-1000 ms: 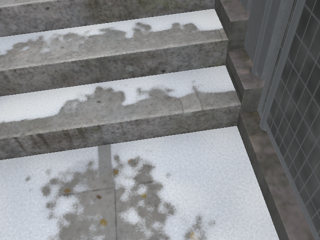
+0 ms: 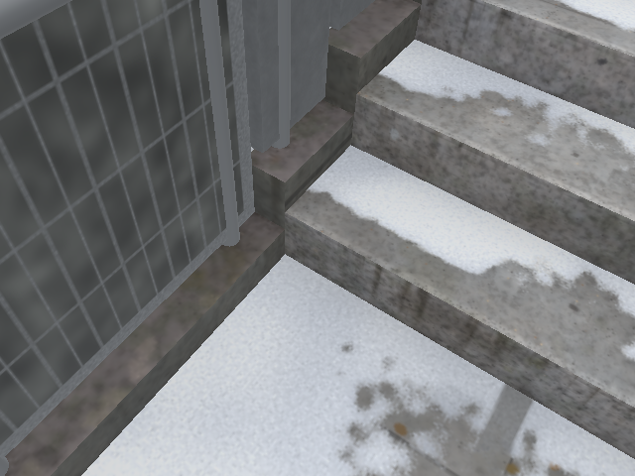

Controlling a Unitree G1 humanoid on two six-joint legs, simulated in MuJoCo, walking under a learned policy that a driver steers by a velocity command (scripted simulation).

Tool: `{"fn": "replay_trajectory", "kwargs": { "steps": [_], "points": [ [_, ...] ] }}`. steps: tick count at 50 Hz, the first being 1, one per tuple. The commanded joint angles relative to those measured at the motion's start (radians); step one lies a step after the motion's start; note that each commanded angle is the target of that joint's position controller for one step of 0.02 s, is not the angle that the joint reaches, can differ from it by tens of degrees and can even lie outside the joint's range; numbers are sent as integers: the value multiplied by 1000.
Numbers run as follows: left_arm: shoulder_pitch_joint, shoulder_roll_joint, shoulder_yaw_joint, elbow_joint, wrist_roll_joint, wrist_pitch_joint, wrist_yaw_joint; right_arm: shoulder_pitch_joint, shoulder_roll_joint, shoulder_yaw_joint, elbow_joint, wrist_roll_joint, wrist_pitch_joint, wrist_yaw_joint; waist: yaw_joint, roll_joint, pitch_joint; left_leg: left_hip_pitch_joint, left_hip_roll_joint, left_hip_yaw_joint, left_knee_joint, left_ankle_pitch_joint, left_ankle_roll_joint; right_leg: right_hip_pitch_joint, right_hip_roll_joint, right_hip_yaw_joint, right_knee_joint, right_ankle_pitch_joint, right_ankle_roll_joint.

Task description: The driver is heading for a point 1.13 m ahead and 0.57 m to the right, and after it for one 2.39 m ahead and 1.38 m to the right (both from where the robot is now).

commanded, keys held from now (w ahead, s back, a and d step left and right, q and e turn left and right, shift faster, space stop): e+shift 0.48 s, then w+e+shift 0.52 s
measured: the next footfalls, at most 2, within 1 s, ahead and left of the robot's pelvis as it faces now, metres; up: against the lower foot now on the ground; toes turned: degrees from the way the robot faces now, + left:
right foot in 0.30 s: +0.36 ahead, -0.04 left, +0.00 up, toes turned -12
left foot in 0.68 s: +0.43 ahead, +0.15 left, +0.00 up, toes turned -38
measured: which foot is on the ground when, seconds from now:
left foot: down 0.00-0.30, up 0.32-0.66, down 0.68-1.00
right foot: up 0.00-0.28, down 0.30-0.68, up 0.70-1.00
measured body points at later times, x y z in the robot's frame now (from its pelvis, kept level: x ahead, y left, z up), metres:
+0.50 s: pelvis +0.23 +0.02 +0.00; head +0.28 +0.02 +0.45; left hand +0.35 +0.29 -0.13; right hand +0.35 -0.26 -0.09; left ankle +0.31 +0.18 -0.65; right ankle +0.32 -0.03 -0.72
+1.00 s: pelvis +0.37 -0.02 +0.02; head +0.39 +0.00 +0.47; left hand +0.72 -0.01 -0.05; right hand +0.14 -0.21 -0.08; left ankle +0.40 +0.17 -0.72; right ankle +0.31 -0.19 -0.62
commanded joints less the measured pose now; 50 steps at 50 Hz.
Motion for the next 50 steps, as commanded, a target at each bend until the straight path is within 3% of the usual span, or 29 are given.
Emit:
{"fn": "replay_trajectory", "kwargs": {
  "steps": [1, 4, 9, 10, 12, 13, 14, 15, 16, 17, 18, 20, 21, 22, 24, 26, 28, 30, 32, 33, 34, 35, 36, 38, 40, 44, 45, 47, 50],
  "points": [
    [66, 114, 43, -44, -22, 3, -4, 57, -77, -30, -14, -1, -60, -23, 1, 160, -115, 270, 304, -239, -322, 790, 27, -200, -35, 90, -23, 92, -2],
    [-7, 63, 46, -36, -11, 21, -19, -54, -95, -28, -37, -44, -55, -64, 27, 117, -19, 156, 194, -45, -426, 733, -56, -175, 38, 10, -220, 264, 31],
    [-204, 7, 19, -105, 27, 6, -83, 9, -150, -51, -16, -1, -42, -124, -43, 81, 27, 190, 138, 111, -377, 864, -103, -109, 106, -193, -679, 530, 49],
    [-87, -35, -5, -49, 80, 33, -84, 112, -85, -24, 41, 7, -40, -91, -19, 73, -8, 289, 145, 153, -287, 983, -71, -79, 135, -281, -703, 506, 20],
    [48, 25, 14, -21, 81, 50, -73, 79, -104, -39, 13, 19, -41, -81, 29, 152, -88, 285, 186, 144, -103, 1120, -90, 66, 157, -267, -666, 436, -41],
    [132, 78, 34, -16, 80, 57, -62, 17, -119, -47, -15, 21, -40, -83, 89, 180, -127, 232, 220, 119, 12, 1156, -99, 174, 158, -220, -657, 374, -86],
    [290, 157, 71, 9, 75, 63, -42, -83, -134, -57, -53, 31, -36, -76, 203, 137, -196, 142, 232, 83, 282, 1052, -109, 347, 158, -163, -693, 372, -140],
    [345, 196, 95, 20, 50, 59, -16, -169, -102, -58, -64, 44, -24, -56, 286, -26, -166, 5, 82, 107, 712, 326, -126, 442, 105, -85, -860, 581, -215],
    [185, 236, 88, -1, 20, 63, -4, -69, 26, -29, -95, 0, -16, -42, 106, -201, -36, -281, -78, 34, 1048, -378, -138, 395, 1, 155, -746, 1376, -289],
    [102, 286, 100, -62, 21, 54, -6, 156, 19, -10, -117, -23, -11, -50, -3, -206, -286, -351, -30, -209, 1069, -323, -145, 524, -149, 446, -871, 1283, -436],
    [-13, 241, 94, -119, 31, 69, -11, 155, -64, -9, -108, -39, 5, -53, -31, -61, -306, -335, -5, -280, 1020, -241, -135, 439, -183, 604, -1016, 761, -446],
    [-124, 117, 59, -138, 36, 95, -14, 27, -135, -33, -118, -65, 53, -77, -75, 144, -128, -280, 48, -263, 808, -217, -135, 149, -92, 546, -1143, 86, -350],
    [-97, 126, 65, -123, 33, 98, -17, 21, -124, -27, -118, -46, 72, -87, -73, 118, -50, -239, 62, -241, 695, -186, -139, 44, -47, 471, -1160, 39, -316],
    [-75, 134, 66, -106, 42, 91, -10, 3, -117, -21, -118, -48, 89, -95, -60, 120, -30, -176, 67, -224, 598, -132, -157, -27, 0, 419, -1152, 91, -287],
    [-59, 165, 74, -85, 64, 79, -6, -11, -67, 3, -108, -33, 99, -102, -41, 92, -73, -106, 58, -226, 446, -89, -175, -21, 45, 366, -1098, 237, -247],
    [-55, 187, 82, -88, 58, 69, -13, -26, -65, 11, -109, -26, 82, -96, -19, 18, -162, -88, 56, -241, 334, -71, -173, 43, 49, 434, -1136, -63, -246],
    [-24, 203, 98, -76, 44, 62, -33, -58, -95, 0, -112, -17, 74, -83, 15, -49, -157, -95, 41, -230, 231, -96, -171, 101, 58, 485, -1173, -315, -232],
    [-6, 211, 101, -74, 47, 69, -54, -109, -75, 8, -116, -15, 65, -73, 40, -56, -136, -79, 20, -226, 120, -88, -163, 138, 57, 528, -1175, -381, -225],
    [-102, 197, 100, -95, 61, 69, -73, -32, -94, 1, -76, 17, 43, -71, -17, -90, -119, 100, -8, -213, -71, -107, -164, 38, 82, 494, -1130, -329, -163],
    [-222, 196, 101, -133, 61, 71, -79, 89, -126, -15, -39, 22, 33, -84, -106, -129, -85, 331, -9, -198, -281, -116, -139, -144, 144, 432, -1106, -241, -65],
    [-284, 135, 87, -172, 56, 66, -82, 247, -247, -47, -2, 12, 14, -109, -171, 12, -94, 588, 107, -222, -477, -151, -113, -335, 272, 251, -970, -200, 56],
    [-196, -8, 47, -158, 46, 55, -64, 196, -277, -56, 3, 2, 11, -122, -120, 294, -115, 644, 431, -528, -432, -300, -92, -435, 318, 119, -532, -236, 9],
    [-212, 66, 44, -180, 62, 48, -75, 113, -318, -67, -51, -13, 3, -131, -86, 257, -90, 433, 562, -813, -580, -588, -28, -496, 246, 98, -395, -100, 5],
    [-199, 162, 74, -190, 81, 66, -98, -41, -198, -44, -54, -24, -2, -110, -15, 219, -51, 307, 394, -548, -556, -418, -48, -440, 163, 30, -192, 66, -12],
    [-128, 144, 66, -168, 91, 83, -117, 8, -189, -45, -52, -29, 7, -79, -9, 218, -56, 290, 295, -345, -521, -300, -75, -405, 126, -9, -54, 83, 5],
    [-292, 115, 39, -243, 86, 101, -135, 163, -230, -56, 11, -17, -26, -56, -83, 135, 32, 380, 337, -274, -515, -219, -21, -573, 80, 23, -44, 162, 31],
    [-317, 114, 36, -240, 95, 109, -139, 203, -207, -53, 36, -12, -41, -56, -92, 145, 29, 411, 342, -222, -491, -211, -43, -593, 69, 53, -72, 202, 38],
    [-374, 107, 23, -248, 82, 98, -146, 257, -165, -40, 66, -15, -49, -52, -118, 203, 45, 426, 342, -163, -512, -176, -42, -578, 58, 15, -182, 211, 26],
    [-466, 127, 26, -253, 71, 79, -147, 278, -218, -50, 60, -22, -56, -57, -131, 182, 134, 382, 360, -76, -550, -131, -63, -556, 37, -39, -268, 250, 25]
  ]
}}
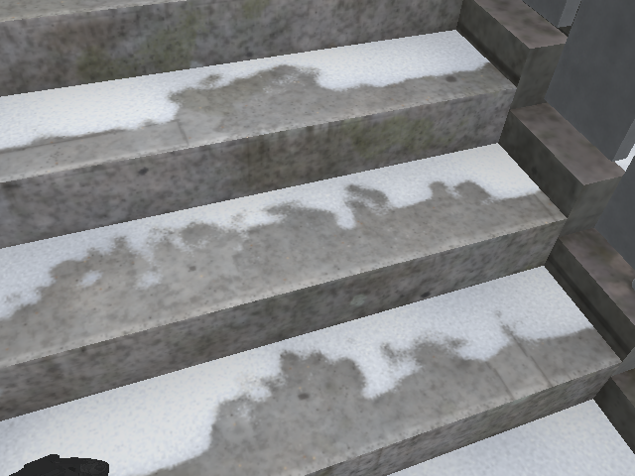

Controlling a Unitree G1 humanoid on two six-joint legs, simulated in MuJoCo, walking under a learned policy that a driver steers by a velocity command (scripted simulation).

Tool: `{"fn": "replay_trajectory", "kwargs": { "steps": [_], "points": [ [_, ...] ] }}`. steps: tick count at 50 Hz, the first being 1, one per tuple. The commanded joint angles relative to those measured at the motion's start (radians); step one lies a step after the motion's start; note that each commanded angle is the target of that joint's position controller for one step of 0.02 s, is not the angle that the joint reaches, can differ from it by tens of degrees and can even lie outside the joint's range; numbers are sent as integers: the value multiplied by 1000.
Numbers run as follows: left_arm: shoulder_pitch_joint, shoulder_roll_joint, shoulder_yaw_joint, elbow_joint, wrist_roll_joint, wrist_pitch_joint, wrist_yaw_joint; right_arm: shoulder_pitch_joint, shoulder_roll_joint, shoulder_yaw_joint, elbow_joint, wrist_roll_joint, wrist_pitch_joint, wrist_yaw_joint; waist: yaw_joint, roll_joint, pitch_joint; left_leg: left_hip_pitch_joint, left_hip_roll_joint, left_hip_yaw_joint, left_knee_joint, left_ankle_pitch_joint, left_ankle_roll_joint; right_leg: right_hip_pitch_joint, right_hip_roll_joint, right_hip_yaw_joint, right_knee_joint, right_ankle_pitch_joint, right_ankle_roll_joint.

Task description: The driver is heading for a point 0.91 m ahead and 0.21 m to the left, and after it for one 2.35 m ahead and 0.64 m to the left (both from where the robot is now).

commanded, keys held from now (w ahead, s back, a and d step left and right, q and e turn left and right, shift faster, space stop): w+e+shift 0.06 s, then w+shift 0.02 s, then w+q+shift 0.92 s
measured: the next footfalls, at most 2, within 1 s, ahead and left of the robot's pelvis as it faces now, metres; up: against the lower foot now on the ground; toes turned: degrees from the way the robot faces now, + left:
right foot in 0.18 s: +0.27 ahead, -0.17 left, +0.00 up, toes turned -12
left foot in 0.68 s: +0.61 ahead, -0.12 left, +0.16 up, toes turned +10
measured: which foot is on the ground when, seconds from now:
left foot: down 0.00-0.18, up 0.20-0.66, down 0.68-1.00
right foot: up 0.00-0.16, down 0.18-0.68, up 0.70-1.00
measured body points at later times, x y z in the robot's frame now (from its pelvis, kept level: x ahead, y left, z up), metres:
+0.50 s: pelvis +0.34 -0.13 -0.01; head +0.34 -0.14 +0.44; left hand +0.33 +0.12 -0.15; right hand +0.46 -0.38 -0.13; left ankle +0.39 -0.02 -0.46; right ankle +0.23 -0.16 -0.74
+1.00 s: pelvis +0.74 -0.13 +0.17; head +0.79 -0.12 +0.62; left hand +1.00 +0.10 +0.21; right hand +0.80 -0.40 +0.03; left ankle +0.58 -0.13 -0.57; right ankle +0.96 -0.22 -0.34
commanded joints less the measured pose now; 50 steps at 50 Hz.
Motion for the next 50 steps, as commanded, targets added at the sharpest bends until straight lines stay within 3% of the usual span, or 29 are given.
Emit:
{"fn": "replay_trajectory", "kwargs": {
  "steps": [1, 4, 6, 8, 9, 10, 11, 12, 14, 16, 20, 22, 25, 28, 30, 32, 33, 34, 35, 36, 37, 39, 40, 42, 45, 46, 48, 49, 50],
  "points": [
    [-246, 24, -11, -113, 1, -21, -6, 47, -142, -29, -28, -4, -27, -4, -28, 188, 263, -4, 244, -113, -197, -28, 118, -230, -33, -44, -80, 16, -16],
    [-291, -17, -37, -121, -6, -41, 5, 39, -141, -28, -6, -28, -13, 4, -4, 183, 280, 42, 220, 31, -150, 432, 115, -137, -36, -140, -208, -126, -91],
    [-192, -14, -39, -68, 12, -47, 28, 31, -168, -24, 6, -18, -3, -8, 56, 204, 145, -13, 178, 99, 28, 1095, 108, 237, 96, -232, -360, -212, -137],
    [149, 36, -4, 43, 11, -53, 68, 48, -222, -31, 23, 16, 5, -14, 220, 209, -25, -106, 208, 72, 401, 1279, 142, 687, 165, -194, -531, -128, -185],
    [287, 85, 23, 90, 21, -59, 85, 18, -182, -20, 15, 15, 3, -7, 282, 209, -113, -390, 154, 52, 689, 877, 137, 1003, 92, -48, -529, -171, -169],
    [284, 229, 49, 82, 26, -68, 110, 11, 24, 24, -65, 39, 1, 16, 182, -177, -231, -750, -15, -11, 1113, -190, 102, 1234, -268, 426, -669, -288, -169],
    [396, 276, 67, 72, 30, -74, 118, -44, -42, 15, -85, 64, -8, 10, 280, -55, -445, -764, -103, -292, 1268, -145, 133, 1229, -403, 656, -821, -268, -194],
    [320, 192, 47, 92, 30, -80, 107, -119, -98, -2, -83, 64, -7, 10, 245, 85, -327, -795, -43, -302, 1219, 10, 152, 1114, -359, 490, -820, -196, -152],
    [148, 70, 8, 117, 22, -114, 105, -86, -27, 17, -30, 35, 3, 29, 105, 39, -71, -683, 37, -261, 1026, 120, 144, 762, -252, 259, -866, 7, -125],
    [169, -25, -26, 130, 10, -133, 116, 7, 10, 22, 38, 16, 33, 31, 60, -46, -62, -611, 39, -252, 1070, 134, 154, 684, -194, 96, -891, 244, -104],
    [270, -74, -42, 237, -7, -161, 101, -121, 82, 17, 29, 29, 87, 22, 51, -69, 52, -910, -50, -221, 1489, 130, 171, 694, -185, -55, -887, 468, -31],
    [323, -102, -62, 288, 0, -154, 99, -211, 174, 53, -28, 27, 103, -6, 19, -92, 114, -1226, -85, -234, 1881, 2, 219, 687, -247, -24, -873, 261, -57],
    [385, -146, -93, 374, 31, -144, 112, -427, 200, 90, -149, 33, 86, -6, -4, 24, 211, -1388, -114, -204, 1869, -6, 276, 636, -191, -132, -934, 196, 33],
    [446, -106, -108, 418, 13, -144, 145, -583, 229, 135, -253, 32, 96, -6, -10, 53, 204, -1316, -131, -91, 1631, -55, 273, 615, -156, -246, -1024, 480, 81],
    [276, -23, -110, 323, -41, -145, 184, -444, 121, 124, -189, 16, 112, 8, -112, 74, 69, -859, -197, 72, 1342, -125, 272, 501, -110, -408, -989, 1247, 88],
    [264, 97, -77, 245, -85, -167, 229, -238, 41, 95, -124, 17, 135, 6, -186, -42, -61, -454, -280, 172, 1171, -208, 274, 477, -210, -340, -682, 2014, 31],
    [215, 170, -47, 207, -86, -147, 227, -76, 2, 68, -82, 15, 133, 7, -246, -152, -169, -357, -318, 113, 1093, -315, 304, 536, -236, -319, -384, 2172, 11],
    [151, 195, -20, 156, -87, -113, 206, 73, -55, 26, -39, 27, 110, 13, -303, -143, -239, -250, -322, -83, 866, -342, 408, 504, -197, -287, 117, 1937, -3],
    [65, -55, -74, 117, -28, -118, 150, -42, -90, 20, -16, 22, 76, 13, -175, 233, -90, -234, -210, -551, 471, -163, 484, 134, 44, -191, 566, 219, 1],
    [53, -76, -86, -37, 34, -140, 117, -203, -158, -16, -80, 4, 93, -6, -51, 338, -177, -176, -46, -1268, 47, -288, 579, -106, 169, 18, 784, -1, 3],
    [73, -78, -90, -54, 59, -161, 91, -235, -100, -9, -95, 4, 94, -22, 8, 135, -46, -252, 4, -1409, -56, -483, 535, -204, 124, 82, 872, 12, -27],
    [32, -154, -112, -98, 61, -171, 96, -182, 26, 21, -6, -16, 55, -19, 94, -98, 143, -465, -26, -1170, -7, -253, 427, -284, 87, 77, 955, 24, -47],
    [-1, -194, -123, -130, 59, -154, 114, -166, 28, 20, 24, -33, 34, -12, 106, -101, 143, -505, -59, -1048, 34, -141, 445, -355, 94, 59, 1124, -106, -50],
    [-10, -258, -145, -150, 54, -108, 145, -153, -4, 13, 78, -12, -1, 6, 144, -106, 179, -534, -133, -741, 68, 55, 381, -433, 44, 27, 1092, -211, -51],
    [-283, -248, -148, -295, 40, -119, 180, -50, -29, 3, 106, -23, -32, 22, 57, 23, 228, -502, -114, -682, -21, 272, 382, -598, 3, -27, 1089, -593, -58],
    [-315, -254, -153, -323, 34, -125, 181, 8, -41, -4, 132, -20, -37, 21, 51, -4, 217, -441, -120, -631, -19, 227, 355, -640, -26, -27, 967, -597, -68],
    [-351, -261, -173, -375, 35, -114, 162, 18, -77, -34, 116, 19, -11, 0, 42, -29, 82, -565, -142, -509, -218, 448, 367, -162, -36, -104, 409, -463, -77],
    [-121, -250, -153, -275, 13, -118, 155, -133, -75, -36, 41, 61, 0, -12, 169, -51, -119, -772, -189, -395, -141, 1009, 350, 452, 59, -197, 188, -244, -70],
    [39, -182, -113, -243, -46, -109, 164, -122, -161, -63, 12, 66, -17, -13, 241, 53, -303, -769, -159, -470, 38, 1405, 349, 797, 114, -190, 151, -205, -46]
  ]
}}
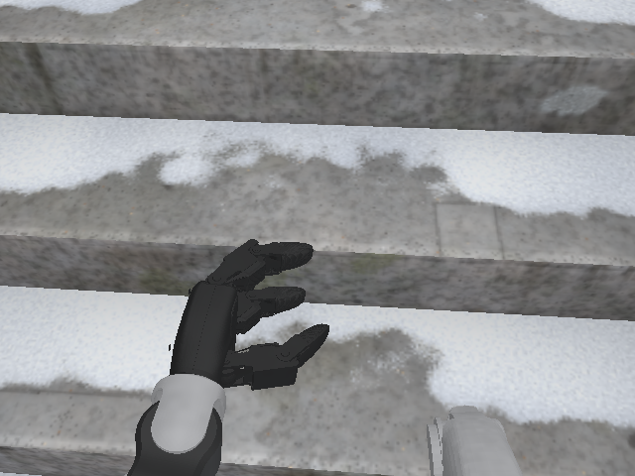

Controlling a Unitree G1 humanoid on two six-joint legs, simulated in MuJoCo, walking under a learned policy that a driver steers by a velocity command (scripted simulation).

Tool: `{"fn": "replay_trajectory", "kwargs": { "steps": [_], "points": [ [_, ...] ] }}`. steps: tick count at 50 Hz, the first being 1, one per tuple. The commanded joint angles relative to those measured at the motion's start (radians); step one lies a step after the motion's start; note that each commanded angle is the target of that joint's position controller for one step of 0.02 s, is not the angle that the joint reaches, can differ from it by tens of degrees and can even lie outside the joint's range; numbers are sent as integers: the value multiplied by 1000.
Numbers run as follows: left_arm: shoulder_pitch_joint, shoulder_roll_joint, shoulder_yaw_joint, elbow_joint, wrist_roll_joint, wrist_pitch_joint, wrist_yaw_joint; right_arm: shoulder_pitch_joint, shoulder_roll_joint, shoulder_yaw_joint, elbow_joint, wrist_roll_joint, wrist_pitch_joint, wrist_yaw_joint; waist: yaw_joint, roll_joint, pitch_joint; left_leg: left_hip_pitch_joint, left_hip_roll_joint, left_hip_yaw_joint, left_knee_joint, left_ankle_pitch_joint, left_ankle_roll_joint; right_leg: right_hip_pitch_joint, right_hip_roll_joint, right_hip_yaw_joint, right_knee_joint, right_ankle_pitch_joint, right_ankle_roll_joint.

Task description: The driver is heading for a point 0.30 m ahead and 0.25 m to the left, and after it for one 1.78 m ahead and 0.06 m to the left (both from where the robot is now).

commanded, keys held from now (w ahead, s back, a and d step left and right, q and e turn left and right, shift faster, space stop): w+q+shift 0.40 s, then w+e+shift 0.60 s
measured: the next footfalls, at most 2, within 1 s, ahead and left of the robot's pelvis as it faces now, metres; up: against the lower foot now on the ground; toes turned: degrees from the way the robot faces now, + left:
right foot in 0.06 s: +0.23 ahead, -0.18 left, +0.16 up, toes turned +5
left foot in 0.48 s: +0.53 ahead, +0.12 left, +0.32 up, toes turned +30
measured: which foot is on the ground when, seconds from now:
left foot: down 0.00-0.02, up 0.04-0.46, down 0.48-0.92, up 0.94-1.00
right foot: up 0.00-0.04, down 0.06-0.46, up 0.48-0.90, down 0.92-1.00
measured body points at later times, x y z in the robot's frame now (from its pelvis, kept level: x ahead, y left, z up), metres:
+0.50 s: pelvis +0.40 +0.02 +0.18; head +0.46 +0.01 +0.63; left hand +0.23 +0.20 +0.07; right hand +0.74 +0.00 +0.14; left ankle +0.49 +0.09 -0.44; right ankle +0.23 -0.19 -0.47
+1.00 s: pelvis +0.76 +0.06 +0.39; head +0.75 +0.08 +0.84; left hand +0.87 +0.32 +0.29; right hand +0.90 -0.17 +0.29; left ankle +0.57 +0.16 -0.16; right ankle +0.77 +0.01 -0.26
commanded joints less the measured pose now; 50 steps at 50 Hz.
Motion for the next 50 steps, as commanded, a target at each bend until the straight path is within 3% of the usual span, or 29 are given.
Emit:
{"fn": "replay_trajectory", "kwargs": {
  "steps": [1, 2, 3, 4, 5, 7, 11, 13, 15, 18, 20, 22, 23, 24, 25, 26, 27, 28, 29, 32, 35, 39, 41, 43, 44, 46, 47, 48, 50],
  "points": [
    [545, 271, 141, 97, -74, 34, 28, -263, -306, -100, -187, 12, -51, 1, 366, 31, -489, -529, 138, -141, 229, 1690, 49, 1432, 90, -55, -373, 97, 9],
    [777, 345, 179, 197, -50, 28, 22, -412, -277, -109, -232, 18, -86, 15, 490, -17, -518, -377, 92, -102, 552, 1736, 10, 1431, 102, -74, -657, 67, 27],
    [799, 392, 195, 301, -44, -2, 19, -535, -92, -71, -277, -35, -116, 42, 444, -317, -393, -509, -98, -8, 983, 544, -69, 1469, -3, 82, -882, 238, 15],
    [646, 389, 199, 293, -18, 7, 45, -456, 81, -22, -375, -52, -116, 52, 235, -495, -367, -798, -118, -23, 1341, 164, -80, 1420, -254, 671, -1168, 421, -59],
    [441, 302, 198, 245, -4, -2, 29, -285, 67, -15, -373, -53, -100, 59, 85, -356, -368, -812, -31, 29, 1520, 191, -67, 1347, -313, 797, -1180, 261, -149],
    [393, 144, 171, 364, -23, -34, -10, -300, 88, 8, -394, -76, -42, 42, 28, -92, -165, -920, 82, 95, 1648, 235, -42, 1164, -293, 655, -1215, -189, -148],
    [561, 119, 157, 593, -8, -84, -30, -493, 183, 49, -506, -34, 46, 32, -1, -69, 110, -1307, 105, 24, 1898, -61, 16, 1110, -282, 205, -1316, 135, -25],
    [461, 141, 148, 578, -11, -82, -36, -566, 112, 39, -531, -11, 76, 14, -31, -51, 192, -1190, 90, 122, 1685, -53, -26, 914, -225, -63, -1454, 318, 44],
    [531, 204, 157, 618, -8, -93, -33, -666, 119, 39, -597, -23, 106, -7, -36, -138, 170, -1268, 82, 204, 1777, -136, -23, 1026, -233, -155, -1493, 570, 58],
    [715, 240, 159, 680, -26, -60, -15, -821, 111, 61, -655, -9, 110, -13, -1, -91, 160, -1234, 88, 364, 1428, -223, 3, 1156, -140, -285, -1554, 780, 82],
    [641, 359, 179, 557, -62, -41, 30, -650, 25, 48, -562, 2, 123, 36, -23, -74, -76, -548, 12, 570, 989, -39, -28, 1013, -105, -341, -1498, 1468, 15],
    [610, 550, 226, 496, -79, -83, 30, -285, -4, 15, -515, 4, 132, 5, -192, -299, -352, -227, -42, 443, 882, -127, -27, 1226, -245, -250, -1105, 2246, -29],
    [549, 550, 244, 446, -111, -98, 0, -147, -56, -7, -481, -10, 132, -1, -234, -330, -437, -60, -59, 337, 648, -169, -14, 1244, -267, -184, -834, 2161, -52],
    [587, 428, 236, 415, -103, -97, -23, -229, -138, -56, -448, -11, 91, 19, -167, -228, -383, 66, -14, 101, 365, -95, 23, 1042, -112, -159, -471, 1056, -15],
    [530, 293, 204, 297, -81, -88, -51, -256, -237, -84, -406, -53, 90, 29, -96, 88, -449, 219, 319, -525, 108, -17, 139, 601, 95, -86, 211, 303, 38],
    [478, 248, 196, 235, -60, -102, -39, -196, -219, -91, -436, -86, 81, 36, -106, -122, -590, 286, 420, -649, 49, 219, 124, 540, 106, 205, 533, 359, 21],
    [371, 191, 180, 185, -55, -84, -24, -229, -225, -89, -363, -69, 62, 41, -61, -139, -506, 214, 429, -635, -46, -127, 108, 374, 120, 184, 647, 372, 17],
    [445, 139, 161, 204, -43, -47, -10, -251, -141, -76, -292, -19, 34, -1, 51, -358, -227, -8, 437, -490, 21, 440, -3, 321, 96, 192, 673, 419, 45],
    [452, 113, 144, 213, -34, -21, -6, -248, -81, -54, -254, -36, 16, -18, 60, -344, -134, -118, 445, -381, 95, 575, 18, 325, 67, 205, 688, 408, 43],
    [465, 101, 130, 235, -62, 37, -28, -158, 82, 19, -136, -67, -18, -1, 110, -177, -80, -185, 405, -4, 64, 429, 32, 234, 74, 192, 696, 250, -24],
    [170, -33, 73, 117, -63, 62, -2, -62, 57, 21, -13, -64, -33, 34, 101, 7, 52, -219, 373, 146, -162, -192, -20, -89, 92, 138, 842, -7, -135],
    [15, 70, 63, 85, -80, 80, -5, -49, 55, 70, 6, 1, -55, 6, 92, -97, 181, -523, 269, 387, -465, 195, -66, 262, 102, -126, 234, 208, -100],
    [231, 101, 84, 164, -37, 77, -25, -113, -105, 33, -49, 7, -64, 0, 180, -48, -53, -276, 261, 546, -342, 971, -90, 511, 92, -203, 85, 191, -125],
    [368, 164, 105, 235, -70, 86, -26, -152, -272, -16, -116, 45, -97, -26, 238, 65, -272, -84, 349, 530, -77, 1950, -35, 793, 161, -251, -172, 121, -109],
    [442, 203, 125, 229, -66, 80, -30, -154, -283, -32, -141, 36, -83, -12, 258, 130, -325, 38, 389, 491, 110, 2096, -29, 832, 178, -259, -298, -20, -104],
    [511, 295, 180, 240, -54, 60, -50, -185, -244, -49, -222, 1, -51, 42, 267, 120, -334, -18, 369, 401, 619, 1719, 0, 1044, 259, -57, -766, -132, -119],
    [404, 360, 215, 266, -58, 49, -71, -223, -61, -14, -284, -55, -65, 68, 166, -113, -178, -431, 209, 308, 985, 358, -68, 1119, 170, 300, -993, 5, -165],
    [355, 439, 239, 253, -44, 78, -37, -302, 12, 1, -448, -73, -67, 73, 121, -331, -169, -842, 33, 191, 1462, 151, -141, 1221, -5, 869, -1245, 116, -327],
    [457, 325, 205, 332, -32, 54, -3, -404, 139, 55, -545, -106, -79, 42, 82, -129, -15, -1101, 61, 115, 1885, 100, -145, 1115, -47, 896, -1306, 63, -324]
  ]
}}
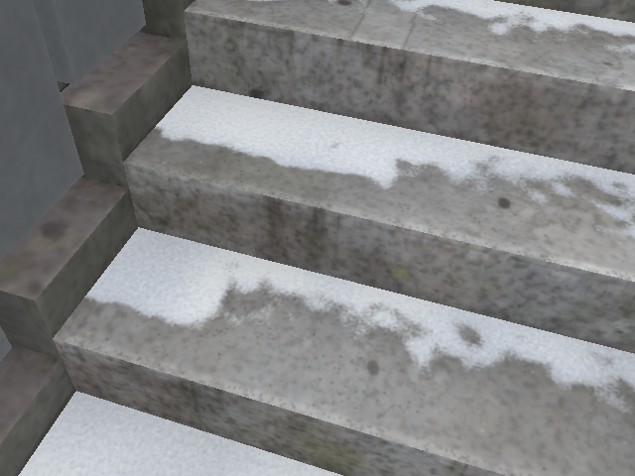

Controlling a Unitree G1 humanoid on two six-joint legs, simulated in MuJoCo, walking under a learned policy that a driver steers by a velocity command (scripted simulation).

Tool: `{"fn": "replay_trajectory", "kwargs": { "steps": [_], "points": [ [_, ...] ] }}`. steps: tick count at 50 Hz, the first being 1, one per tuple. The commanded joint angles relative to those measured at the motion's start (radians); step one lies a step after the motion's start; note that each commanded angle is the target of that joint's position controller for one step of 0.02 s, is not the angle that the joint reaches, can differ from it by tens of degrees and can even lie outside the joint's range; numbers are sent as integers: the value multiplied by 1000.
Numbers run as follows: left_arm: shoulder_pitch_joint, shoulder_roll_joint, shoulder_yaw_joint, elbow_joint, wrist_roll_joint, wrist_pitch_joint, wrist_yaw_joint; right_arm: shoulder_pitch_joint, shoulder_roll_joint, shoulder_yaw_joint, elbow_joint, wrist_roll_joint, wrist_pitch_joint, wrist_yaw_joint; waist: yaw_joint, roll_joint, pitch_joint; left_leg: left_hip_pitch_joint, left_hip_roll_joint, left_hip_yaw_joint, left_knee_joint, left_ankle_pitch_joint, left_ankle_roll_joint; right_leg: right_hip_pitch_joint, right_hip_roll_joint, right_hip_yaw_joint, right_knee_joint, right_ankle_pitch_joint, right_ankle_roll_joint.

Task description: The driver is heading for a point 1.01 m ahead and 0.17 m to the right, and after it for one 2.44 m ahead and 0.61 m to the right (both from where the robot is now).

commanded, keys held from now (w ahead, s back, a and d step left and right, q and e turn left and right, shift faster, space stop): w+e+shift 0.50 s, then w+shift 0.12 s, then w+q+shift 0.38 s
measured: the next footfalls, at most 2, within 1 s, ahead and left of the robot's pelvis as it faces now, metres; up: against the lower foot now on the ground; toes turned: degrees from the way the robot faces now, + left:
left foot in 0.26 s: +0.41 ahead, +0.10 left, +0.16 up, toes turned -11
right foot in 0.62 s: +0.61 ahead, -0.21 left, +0.32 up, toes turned -29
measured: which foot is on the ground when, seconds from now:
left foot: up 0.00-0.24, down 0.26-0.62, up 0.64-0.98, down 1.00-1.00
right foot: down 0.00-0.26, up 0.28-0.60, down 0.62-1.00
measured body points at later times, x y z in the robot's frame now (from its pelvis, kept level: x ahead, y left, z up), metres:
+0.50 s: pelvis +0.40 -0.03 +0.24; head +0.41 -0.03 +0.69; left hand +0.76 +0.03 +0.25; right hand +0.27 -0.29 +0.11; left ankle +0.37 +0.11 -0.49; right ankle +0.40 -0.16 -0.18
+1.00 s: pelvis +0.77 -0.21 +0.46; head +0.78 -0.21 +0.91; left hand +0.83 +0.04 +0.32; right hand +0.96 -0.46 +0.43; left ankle +0.87 -0.19 -0.15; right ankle +0.59 -0.20 -0.27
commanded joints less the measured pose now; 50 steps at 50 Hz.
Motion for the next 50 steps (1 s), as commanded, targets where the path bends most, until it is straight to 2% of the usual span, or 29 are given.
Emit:
{"fn": "replay_trajectory", "kwargs": {
  "steps": [1, 2, 7, 9, 10, 12, 13, 14, 15, 16, 18, 20, 22, 25, 26, 27, 28, 30, 31, 32, 33, 34, 37, 39, 43, 46, 47, 48, 50],
  "points": [
    [168, 122, 54, 66, 26, -45, 18, -344, 120, 65, -338, -38, -49, -14, 27, 37, 183, -838, -111, -63, 815, -186, 3, 375, -273, 847, -751, 216, -209],
    [215, 101, 47, 115, 30, -65, 19, -360, 179, 97, -364, -50, -33, -29, -4, 53, 218, -909, -87, -56, 862, -237, 15, 338, -245, 714, -731, 302, -169],
    [211, 105, 35, 171, 30, -113, 17, -595, 89, 111, -510, -19, 21, -58, -18, -52, 284, -811, -15, 64, 467, -522, -3, 108, -218, 482, -968, 647, -108],
    [143, 155, 61, 130, -28, -84, 43, -547, 92, 133, -519, -10, 26, -57, -60, 76, 111, -73, -41, 153, -203, -415, 12, -122, -162, 315, -1128, 952, -104],
    [218, 176, 63, 125, -68, -99, 51, -411, 60, 102, -419, 32, 29, -64, -85, 71, -111, 315, -162, 227, -195, -355, -2, -113, -166, 311, -964, 1619, -110],
    [35, 374, 151, 45, -38, -162, 17, 14, -98, 4, -325, 62, 62, -90, -349, -120, -411, 453, -125, 68, -435, -351, 25, 251, -275, 430, -461, 2198, -61],
    [-25, 299, 151, 28, -31, -208, -10, 70, -184, -33, -267, 43, 39, -86, -353, 6, -448, 541, -71, -59, -656, -373, 56, 257, -203, 404, -152, 2020, -19],
    [-54, 81, 101, -29, -34, -226, -44, 48, -260, -52, -202, 28, 24, -92, -262, 451, -427, 657, 246, -581, -965, -103, 227, -45, 32, 295, 451, 620, 53],
    [17, 59, 84, -73, 16, -206, -37, -68, -225, -61, -216, 16, 25, -83, -157, 357, -465, 570, 339, -859, -1086, -230, 270, -172, -15, 302, 800, 483, 53],
    [-15, 10, 75, -83, 48, -177, -39, -149, -97, -41, -158, 42, 21, -73, -74, 171, -281, 465, 282, -749, -1062, -625, 229, -285, -90, 246, 865, 558, 27],
    [-120, -79, 32, -128, 69, -121, -33, -106, 52, 3, 9, 26, -8, -68, -22, -51, 69, 253, 242, -410, -1046, -535, 152, -525, -124, 189, 1029, 478, -21],
    [-190, -177, -19, -193, 31, -81, -18, 40, 43, -3, 157, 1, -37, -43, -19, 22, 152, 340, 266, -230, -1158, -264, 103, -798, -134, 186, 1367, 212, -50],
    [-285, -145, -31, -267, 1, -45, 0, -24, 76, 15, 205, 18, -70, -23, 85, -34, 255, 148, 262, 5, -1299, -165, 3, -752, -188, 218, 1116, 158, -32],
    [-425, -104, -41, -357, 19, 4, 47, -88, 16, 14, 266, 22, -73, 1, 171, 7, 300, -41, 131, 298, -1445, 128, -49, -576, -175, 78, 775, 134, -39],
    [-438, -108, -47, -336, 19, 20, 49, -19, -5, 14, 297, 47, -58, -11, 141, 9, 237, -77, 77, 338, -1490, 273, -7, -423, -119, -21, 688, 207, -29],
    [-282, -65, -58, -310, 4, 23, 25, -60, -126, 0, 252, 78, -55, -32, 213, 22, 151, -141, 63, 406, -1543, 451, 40, -91, -162, -89, 386, 272, -14],
    [-180, 24, -32, -234, 16, 20, 1, -29, -182, -5, 207, 131, -71, -58, 200, -4, -1, -89, 97, 359, -1475, 1179, 93, 206, -62, -202, 374, 313, 10],
    [175, 82, 7, -136, -10, 18, 8, -125, -413, -73, 121, 144, -96, -68, 355, 124, -268, 208, 200, 276, -1034, 1902, 116, 433, -47, -132, 219, 287, 17],
    [305, 134, 33, -121, -16, -8, -6, -183, -401, -95, 62, 151, -96, -43, 392, 161, -350, 311, 204, 225, -726, 1817, 104, 531, -11, -30, -128, 312, 20],
    [111, 187, 65, -115, -8, -19, -21, -96, -261, -88, 54, 106, -82, -25, 246, 30, -241, 202, 75, 158, -347, 741, 50, 510, -4, 193, -445, 300, -28],
    [51, 274, 90, -79, 22, -17, -11, -31, -129, -61, -67, 58, -68, 8, 94, -333, -287, -282, -158, 50, 240, -113, -33, 729, -323, 780, -620, 784, -164],
    [58, 249, 90, -90, 45, -15, 5, -110, -57, -32, -123, 26, -66, -2, 105, -103, -377, -446, -182, -159, 658, -124, 10, 734, -411, 915, -680, 581, -177],
    [160, 94, 45, 145, 40, -88, -23, -227, 141, 58, -228, -5, -39, -30, 8, 50, 56, -778, -129, -182, 850, -150, 98, 447, -368, 561, -666, 429, -54],
    [136, -13, 12, 168, 46, -103, -15, -165, 108, 49, -190, 40, 7, -22, -44, 6, 123, -801, -138, -144, 854, -229, 101, 378, -389, 354, -729, 565, -20],
    [150, -13, -9, 275, 28, -142, -21, -490, 150, 96, -335, 70, 56, -62, -91, 49, 272, -762, -112, -1, 450, -401, 122, 100, -338, 38, -1055, 476, 80],
    [90, 102, -12, 222, -43, -146, 33, -277, 40, 80, -241, 54, 86, -47, -177, -6, 17, -60, -168, 260, 52, -238, 82, 23, -296, -171, -1095, 1612, 23],
    [77, 237, 19, 200, -78, -166, 50, -163, 16, 67, -202, 41, 95, -50, -225, -84, -128, 27, -178, 272, -7, -253, 79, 211, -363, -148, -982, 2090, -7],
    [30, 341, 56, 157, -82, -190, 57, -81, -14, 51, -161, 53, 105, -51, -262, -104, -234, 37, -185, 250, -68, -247, 86, 384, -406, -147, -788, 2470, 18],
    [-3, 330, 84, 85, -56, -198, 22, 87, -125, 16, -126, 67, 75, -48, -298, -134, -331, 206, -235, 140, -559, -288, 108, 523, -429, -75, -232, 2475, 31]
  ]
}}
Keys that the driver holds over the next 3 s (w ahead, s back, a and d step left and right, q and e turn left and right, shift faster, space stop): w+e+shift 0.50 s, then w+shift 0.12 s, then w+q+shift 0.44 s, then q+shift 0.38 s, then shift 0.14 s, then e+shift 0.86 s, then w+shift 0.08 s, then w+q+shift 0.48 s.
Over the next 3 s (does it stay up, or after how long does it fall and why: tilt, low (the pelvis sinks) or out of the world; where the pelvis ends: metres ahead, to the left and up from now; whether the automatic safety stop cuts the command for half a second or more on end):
stays up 1.31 -0.43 0.86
